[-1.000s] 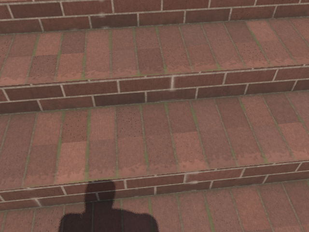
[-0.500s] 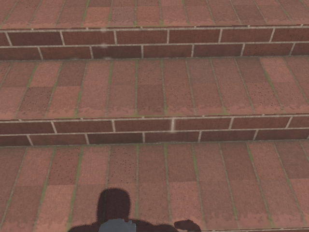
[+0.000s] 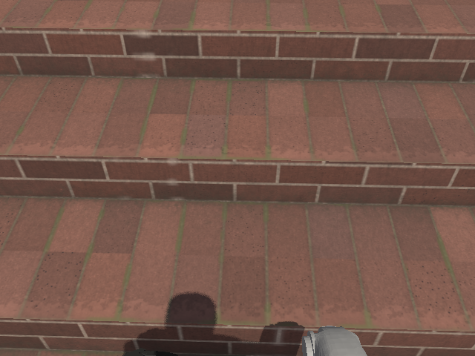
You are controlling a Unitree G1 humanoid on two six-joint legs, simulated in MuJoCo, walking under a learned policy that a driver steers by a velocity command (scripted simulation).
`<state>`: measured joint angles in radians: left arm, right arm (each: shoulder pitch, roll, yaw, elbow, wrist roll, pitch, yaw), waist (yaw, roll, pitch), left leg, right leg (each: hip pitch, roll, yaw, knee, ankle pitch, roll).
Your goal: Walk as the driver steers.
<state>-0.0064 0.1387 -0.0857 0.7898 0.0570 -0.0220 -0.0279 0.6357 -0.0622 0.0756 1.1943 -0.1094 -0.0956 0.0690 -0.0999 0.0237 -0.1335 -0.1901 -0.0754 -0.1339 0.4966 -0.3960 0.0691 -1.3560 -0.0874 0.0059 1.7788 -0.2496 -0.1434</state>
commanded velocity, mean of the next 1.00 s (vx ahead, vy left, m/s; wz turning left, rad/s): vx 0.50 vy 0.00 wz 0.58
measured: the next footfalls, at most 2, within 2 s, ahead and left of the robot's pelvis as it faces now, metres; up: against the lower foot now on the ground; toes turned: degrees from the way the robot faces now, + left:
right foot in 0.10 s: +0.26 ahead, -0.15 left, +0.16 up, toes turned +0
left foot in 0.72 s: +0.54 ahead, +0.21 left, +0.32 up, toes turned +35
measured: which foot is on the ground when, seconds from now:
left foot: down 0.00-0.12, up 0.14-0.70, down 0.72-1.00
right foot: up 0.00-0.08, down 0.10-0.82, up 0.84-1.00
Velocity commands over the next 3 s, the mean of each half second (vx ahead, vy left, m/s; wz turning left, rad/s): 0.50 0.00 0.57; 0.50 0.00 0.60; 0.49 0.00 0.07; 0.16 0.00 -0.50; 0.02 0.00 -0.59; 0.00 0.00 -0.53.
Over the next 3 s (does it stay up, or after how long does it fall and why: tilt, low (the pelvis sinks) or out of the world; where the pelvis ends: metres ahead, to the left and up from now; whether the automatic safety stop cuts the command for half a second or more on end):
stays up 1.02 0.47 0.48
